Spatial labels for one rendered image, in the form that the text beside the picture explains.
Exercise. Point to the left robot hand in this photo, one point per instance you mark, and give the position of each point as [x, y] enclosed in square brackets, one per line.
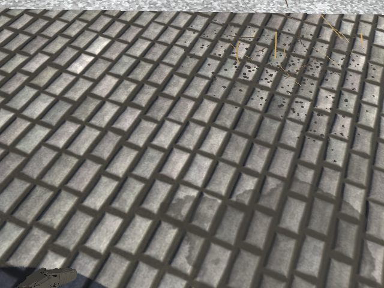
[52, 278]

